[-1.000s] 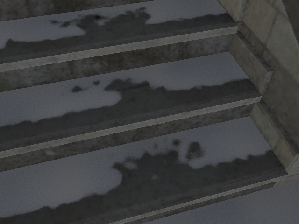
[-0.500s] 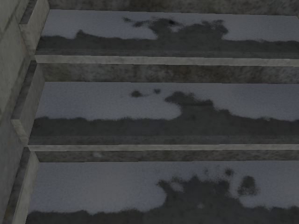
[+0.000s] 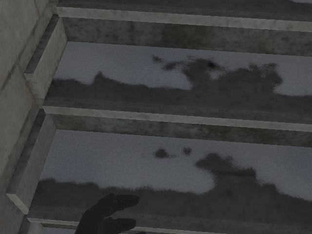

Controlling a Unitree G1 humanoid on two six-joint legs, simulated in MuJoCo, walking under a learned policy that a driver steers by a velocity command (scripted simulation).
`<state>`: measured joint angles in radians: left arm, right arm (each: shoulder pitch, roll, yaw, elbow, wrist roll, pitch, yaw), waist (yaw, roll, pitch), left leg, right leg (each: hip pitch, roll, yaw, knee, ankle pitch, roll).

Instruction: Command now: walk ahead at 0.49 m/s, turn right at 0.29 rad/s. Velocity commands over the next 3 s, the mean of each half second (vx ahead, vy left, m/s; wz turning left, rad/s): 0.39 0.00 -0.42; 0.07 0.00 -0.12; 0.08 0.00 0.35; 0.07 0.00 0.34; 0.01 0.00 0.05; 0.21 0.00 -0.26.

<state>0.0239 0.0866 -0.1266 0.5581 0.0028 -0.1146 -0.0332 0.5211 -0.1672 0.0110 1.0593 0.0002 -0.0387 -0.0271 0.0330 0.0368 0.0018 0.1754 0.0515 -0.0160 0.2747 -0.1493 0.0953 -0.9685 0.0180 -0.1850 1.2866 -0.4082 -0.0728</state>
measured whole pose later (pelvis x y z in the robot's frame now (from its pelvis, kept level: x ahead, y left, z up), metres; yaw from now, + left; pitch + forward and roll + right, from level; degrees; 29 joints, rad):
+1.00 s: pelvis +0.38 -0.06 +0.29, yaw -18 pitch +1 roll +1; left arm 0.25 0.13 -0.04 0.69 -0.04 0.01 0.03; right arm 0.31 -0.14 -0.01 0.71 0.01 0.05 -0.09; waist -0.05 0.00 0.02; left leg -0.42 0.03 0.08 0.74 -0.33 0.03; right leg -0.58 -0.06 0.00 0.91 -0.33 0.10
